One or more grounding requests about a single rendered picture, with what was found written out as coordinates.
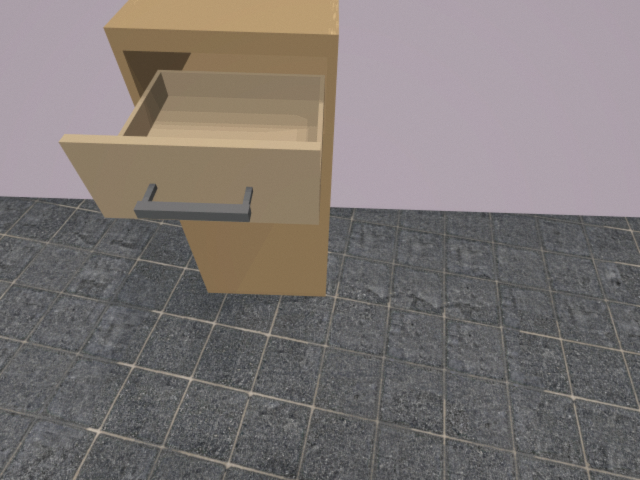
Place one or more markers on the drawer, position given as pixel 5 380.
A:
pixel 203 137

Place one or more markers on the cabinet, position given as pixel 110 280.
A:
pixel 250 36

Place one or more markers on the handle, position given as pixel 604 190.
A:
pixel 148 209

